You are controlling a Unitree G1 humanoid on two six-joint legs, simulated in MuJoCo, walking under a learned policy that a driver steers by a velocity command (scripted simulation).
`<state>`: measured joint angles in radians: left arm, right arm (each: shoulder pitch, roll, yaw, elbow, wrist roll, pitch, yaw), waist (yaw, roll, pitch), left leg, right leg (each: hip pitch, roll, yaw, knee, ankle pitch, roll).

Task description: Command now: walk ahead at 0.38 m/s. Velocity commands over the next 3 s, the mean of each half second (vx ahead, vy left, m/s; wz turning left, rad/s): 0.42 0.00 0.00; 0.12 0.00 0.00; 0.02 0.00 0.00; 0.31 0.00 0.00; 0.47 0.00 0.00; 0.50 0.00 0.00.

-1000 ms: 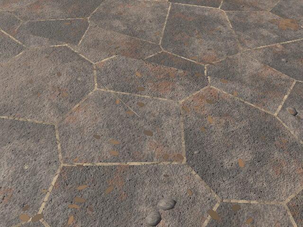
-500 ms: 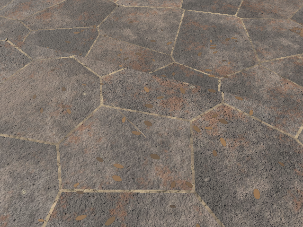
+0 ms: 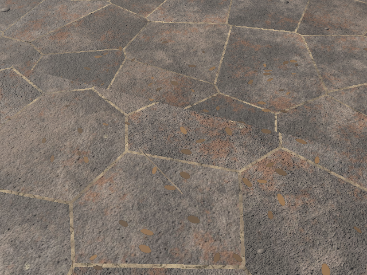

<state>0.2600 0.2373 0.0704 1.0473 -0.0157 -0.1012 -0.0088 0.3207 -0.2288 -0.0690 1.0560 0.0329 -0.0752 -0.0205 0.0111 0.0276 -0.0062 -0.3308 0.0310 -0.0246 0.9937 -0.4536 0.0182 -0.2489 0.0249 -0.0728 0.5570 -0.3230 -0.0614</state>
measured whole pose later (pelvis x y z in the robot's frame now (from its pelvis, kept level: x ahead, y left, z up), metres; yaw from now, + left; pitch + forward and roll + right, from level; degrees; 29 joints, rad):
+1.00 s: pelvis +0.37 +0.05 +0.01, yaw +0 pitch +1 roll +1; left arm 0.13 0.21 0.06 1.03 0.00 -0.02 0.03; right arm 0.18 -0.22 -0.03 1.03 -0.01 -0.02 -0.03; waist -0.01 0.01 0.01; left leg -0.19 -0.02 0.07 0.48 -0.30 0.03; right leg -0.31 -0.04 0.00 0.51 -0.21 0.02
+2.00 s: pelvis +0.52 -0.02 +0.01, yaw +0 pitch +0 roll +0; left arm 0.37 0.18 0.03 1.13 0.00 -0.10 -0.02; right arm 0.17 -0.26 -0.08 0.99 0.03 -0.08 -0.01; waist 0.04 0.03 -0.01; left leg -0.60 0.10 0.01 1.08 -0.19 0.06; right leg -0.08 0.03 -0.08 0.33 -0.26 -0.06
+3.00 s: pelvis +1.13 +0.00 +0.01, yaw +0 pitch +2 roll -1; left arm 0.25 0.22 0.06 0.96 0.05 -0.11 -0.01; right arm 0.33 -0.20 -0.04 0.97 -0.09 -0.10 0.05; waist 0.02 0.02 -0.01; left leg -0.45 0.04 -0.06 1.21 -0.33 0.07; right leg -0.30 0.07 -0.07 0.41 -0.15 -0.09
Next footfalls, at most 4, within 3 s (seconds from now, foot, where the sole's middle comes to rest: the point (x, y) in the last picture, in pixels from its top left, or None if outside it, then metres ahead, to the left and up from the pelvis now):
0.40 left None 0.38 0.15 -0.77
0.82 right None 0.45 -0.08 -0.77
2.32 left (167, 188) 0.89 0.14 -0.77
2.84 right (213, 131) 1.22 -0.08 -0.77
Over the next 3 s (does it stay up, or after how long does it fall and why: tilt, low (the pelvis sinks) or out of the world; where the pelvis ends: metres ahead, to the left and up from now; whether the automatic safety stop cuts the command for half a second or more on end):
stays up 1.13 0.00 0.01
